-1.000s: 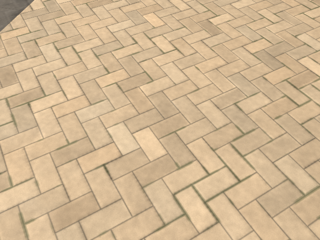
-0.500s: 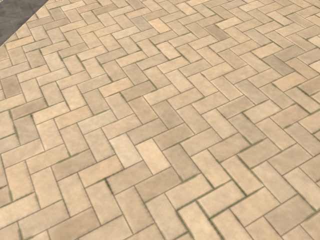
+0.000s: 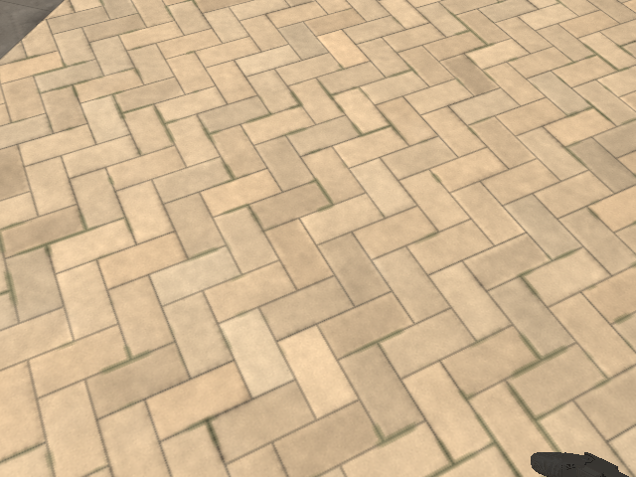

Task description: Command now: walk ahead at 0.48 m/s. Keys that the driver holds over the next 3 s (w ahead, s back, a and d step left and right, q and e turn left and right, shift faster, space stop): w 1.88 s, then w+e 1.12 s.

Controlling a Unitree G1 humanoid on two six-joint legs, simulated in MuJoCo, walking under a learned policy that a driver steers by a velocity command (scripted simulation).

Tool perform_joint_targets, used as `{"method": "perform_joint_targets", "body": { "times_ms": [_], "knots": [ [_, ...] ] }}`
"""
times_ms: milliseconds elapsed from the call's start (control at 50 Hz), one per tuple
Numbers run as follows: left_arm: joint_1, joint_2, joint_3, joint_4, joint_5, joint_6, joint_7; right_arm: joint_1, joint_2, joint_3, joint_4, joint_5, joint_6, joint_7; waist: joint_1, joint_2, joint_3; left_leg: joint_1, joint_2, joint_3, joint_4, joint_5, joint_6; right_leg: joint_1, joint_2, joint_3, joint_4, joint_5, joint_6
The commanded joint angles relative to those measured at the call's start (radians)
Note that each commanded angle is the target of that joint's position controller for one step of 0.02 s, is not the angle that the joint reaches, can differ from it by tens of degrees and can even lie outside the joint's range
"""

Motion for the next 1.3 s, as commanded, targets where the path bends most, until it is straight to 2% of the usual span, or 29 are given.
{"method": "perform_joint_targets", "body": {
  "times_ms": [20,40,80,120,160,260,340,440,500,540,560,580,600,620,640,680,720,820,900,1000,1060,1100,1120,1140,1160,1180,1220,1260,1300],
  "knots": [
    [0.047,0.046,-0.009,-0.072,-0.032,-0.062,-0.018,0.470,-0.218,-0.060,0.087,-0.014,0.002,-0.006,-0.177,0.207,-0.424,0.952,0.371,-0.845,-0.321,-0.353,0.248,-0.730,0.068,0.181,0.793,-0.034,-0.049],
    [-0.071,0.109,0.008,-0.116,-0.053,-0.077,-0.018,0.364,-0.172,-0.046,0.073,-0.007,-0.004,-0.009,-0.157,0.171,-0.252,0.809,0.343,-0.675,-0.325,-0.284,0.192,-0.811,0.011,0.145,0.814,0.040,-0.068],
    [-0.154,0.121,0.022,-0.135,-0.028,-0.074,0.002,0.203,-0.107,-0.023,0.043,-0.021,-0.013,-0.004,-0.083,0.022,-0.125,0.486,0.275,-0.428,-0.370,-0.052,0.146,-0.703,-0.088,0.111,0.701,0.210,-0.075],
    [-0.096,0.075,0.024,-0.126,-0.020,-0.042,0.005,0.194,-0.072,-0.012,0.062,-0.032,-0.017,0.001,-0.027,0.060,-0.100,0.360,0.224,-0.321,-0.424,-0.013,0.137,-0.602,-0.125,0.118,0.625,0.253,-0.079],
    [-0.110,0.061,0.026,-0.135,-0.020,-0.024,0.008,0.230,-0.096,-0.014,0.083,-0.027,-0.018,-0.007,-0.014,0.062,-0.054,0.306,0.211,-0.259,-0.468,0.015,0.150,-0.619,-0.136,0.102,0.553,0.271,-0.068],
    [-0.307,0.074,0.034,-0.203,-0.001,-0.022,0.004,0.327,-0.142,-0.021,0.106,-0.023,-0.006,-0.042,-0.053,0.040,0.003,0.371,0.198,-0.187,-0.502,0.078,0.136,-0.775,-0.135,0.084,0.271,0.524,-0.023],
    [-0.450,0.055,0.023,-0.239,-0.009,-0.031,-0.012,0.398,-0.152,-0.020,0.124,-0.012,0.000,-0.050,-0.101,0.048,0.025,0.416,0.172,-0.121,-0.501,0.085,0.103,-0.728,-0.085,0.034,0.052,0.652,-0.020],
    [-0.568,0.061,0.014,-0.291,-0.019,-0.042,-0.042,0.469,-0.164,-0.029,0.160,-0.006,0.024,-0.054,-0.129,0.056,0.059,0.594,0.237,-0.125,-0.425,0.129,0.098,-0.765,-0.061,0.029,-0.070,0.558,-0.044],
    [-0.495,0.105,0.029,-0.288,-0.021,-0.052,-0.053,0.434,-0.188,-0.040,0.155,-0.004,0.037,-0.059,-0.067,0.092,0.005,0.644,0.256,-0.119,-0.313,0.385,0.069,-0.616,-0.015,-0.003,-0.108,0.446,-0.086],
    [-0.199,0.190,0.074,-0.199,-0.015,-0.053,-0.044,0.395,-0.162,-0.028,0.137,-0.009,0.045,-0.058,0.073,0.082,-0.177,0.525,0.170,-0.049,0.027,0.576,0.020,-0.190,0.015,-0.019,-0.105,0.470,-0.144],
    [-0.021,0.273,0.095,-0.165,0.003,-0.048,-0.033,0.430,-0.115,-0.011,0.111,-0.023,0.040,-0.057,0.099,-0.069,-0.335,0.242,0.082,0.001,0.388,0.244,-0.027,0.151,-0.214,0.285,-0.105,0.422,-0.233],
    [0.003,0.292,0.091,-0.152,0.005,-0.046,-0.042,0.525,0.000,0.022,0.119,-0.014,0.013,-0.045,0.039,-0.301,-0.444,-0.081,-0.084,-0.097,0.658,-0.459,-0.065,0.383,-0.380,0.741,-0.260,0.273,-0.360],
    [-0.037,0.199,0.066,-0.159,-0.007,-0.048,-0.042,0.445,-0.113,-0.004,0.116,0.012,-0.009,-0.041,0.062,-0.203,-0.366,-0.193,-0.022,-0.196,0.763,-0.456,-0.043,0.335,-0.338,0.708,-0.297,0.202,-0.310],
    [-0.128,0.157,0.053,-0.180,-0.011,-0.050,-0.039,0.355,-0.154,-0.014,0.087,0.026,-0.022,-0.039,0.046,-0.152,-0.233,-0.235,0.031,-0.163,0.756,-0.362,-0.027,0.193,-0.307,0.541,-0.310,0.275,-0.265],
    [-0.210,0.136,0.044,-0.197,-0.003,-0.050,-0.040,0.308,-0.151,-0.016,0.080,0.020,-0.023,-0.048,0.011,-0.056,-0.169,-0.188,0.083,-0.139,0.704,-0.264,-0.027,0.039,-0.272,0.432,-0.338,0.371,-0.242],
    [-0.261,0.084,0.028,-0.196,0.016,-0.054,-0.047,0.317,-0.124,-0.027,0.082,0.003,0.000,-0.055,-0.050,-0.059,-0.107,-0.082,0.135,-0.140,0.616,-0.179,-0.028,-0.148,-0.213,0.302,-0.401,0.467,-0.226],
    [-0.234,0.095,0.030,-0.177,0.011,-0.058,-0.045,0.339,-0.084,-0.024,0.085,0.001,0.023,-0.057,-0.070,-0.068,-0.083,-0.056,0.147,-0.129,0.554,-0.159,-0.038,-0.207,-0.197,0.245,-0.448,0.499,-0.240],
    [-0.154,0.141,0.039,-0.149,0.006,-0.049,-0.014,0.169,-0.087,-0.029,0.025,-0.016,0.031,-0.057,-0.043,-0.045,-0.019,-0.185,0.150,-0.112,0.295,0.069,-0.082,-0.180,-0.180,0.155,-0.496,0.566,-0.230],
    [-0.093,0.149,0.039,-0.130,-0.004,-0.043,-0.006,0.033,-0.066,-0.017,-0.010,-0.008,0.024,-0.043,0.000,-0.054,0.012,-0.139,0.106,-0.068,0.072,0.213,-0.082,-0.154,-0.150,0.088,-0.506,0.539,-0.199],
    [-0.022,0.160,0.048,-0.089,-0.013,-0.022,-0.001,-0.083,-0.074,-0.008,-0.060,0.002,0.013,-0.015,0.027,-0.061,0.053,-0.168,0.083,-0.066,-0.050,0.142,-0.056,0.004,-0.215,0.093,-0.441,0.559,-0.192],
    [-0.054,0.182,0.059,-0.091,-0.015,-0.009,0.004,-0.018,-0.116,-0.021,-0.057,0.003,0.004,-0.004,-0.031,-0.089,0.007,-0.032,0.042,-0.039,-0.086,0.035,-0.016,0.052,-0.236,0.089,-0.340,0.775,-0.164],
    [-0.091,0.159,0.049,-0.106,-0.011,-0.001,0.005,0.258,-0.194,-0.063,0.027,-0.003,0.004,-0.012,-0.164,-0.074,-0.161,0.365,0.001,-0.009,-0.089,0.052,0.036,-0.047,-0.153,0.021,-0.023,0.977,-0.116],
    [-0.069,0.123,0.032,-0.131,0.010,-0.002,0.005,0.440,-0.276,-0.084,0.062,-0.016,0.007,-0.024,-0.204,0.076,-0.317,0.680,0.210,-0.263,-0.073,0.056,0.102,-0.278,-0.080,-0.028,0.321,0.638,-0.079],
    [0.054,-0.012,-0.003,-0.125,-0.001,-0.027,-0.009,0.467,-0.309,-0.085,0.080,-0.018,0.009,-0.014,-0.125,0.334,-0.432,0.955,0.394,-0.747,-0.232,-0.151,0.254,-0.647,0.103,0.048,0.620,-0.045,-0.032],
    [-0.026,0.103,0.021,-0.122,-0.026,-0.050,-0.013,0.437,-0.214,-0.058,0.069,-0.009,0.006,-0.013,-0.158,0.214,-0.371,0.912,0.360,-0.756,-0.287,-0.251,0.210,-0.759,0.049,0.162,0.730,-0.062,-0.052],
    [-0.124,0.148,0.033,-0.154,-0.043,-0.063,-0.015,0.349,-0.173,-0.046,0.052,-0.006,0.002,-0.016,-0.146,0.161,-0.236,0.780,0.331,-0.602,-0.300,-0.198,0.165,-0.813,-0.001,0.137,0.732,0.031,-0.070],
    [-0.191,0.138,0.042,-0.164,-0.023,-0.058,0.000,0.220,-0.127,-0.030,0.029,-0.024,-0.002,-0.013,-0.083,0.041,-0.113,0.503,0.265,-0.406,-0.353,-0.001,0.137,-0.723,-0.086,0.102,0.627,0.185,-0.065],
    [-0.149,0.098,0.044,-0.156,-0.019,-0.032,0.002,0.214,-0.099,-0.021,0.041,-0.033,-0.006,-0.009,-0.037,0.075,-0.099,0.402,0.227,-0.322,-0.407,0.046,0.132,-0.632,-0.117,0.107,0.560,0.234,-0.063],
    [-0.163,0.081,0.044,-0.162,-0.016,-0.016,0.004,0.247,-0.126,-0.026,0.058,-0.027,-0.009,-0.018,-0.028,0.069,-0.066,0.367,0.220,-0.270,-0.448,0.082,0.143,-0.653,-0.128,0.095,0.491,0.270,-0.049]
  ]
}}
Next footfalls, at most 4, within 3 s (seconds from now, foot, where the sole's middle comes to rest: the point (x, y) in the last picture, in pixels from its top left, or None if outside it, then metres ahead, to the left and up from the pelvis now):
0.54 right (409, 456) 0.49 -0.13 -0.75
1.10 left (300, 314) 0.81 0.10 -0.75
1.68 right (396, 213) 1.13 -0.13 -0.75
2.22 left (315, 133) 1.43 0.10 -0.75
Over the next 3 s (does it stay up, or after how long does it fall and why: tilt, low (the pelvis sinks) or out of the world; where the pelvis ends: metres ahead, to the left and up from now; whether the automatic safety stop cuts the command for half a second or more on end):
stays up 1.61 -0.16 0.03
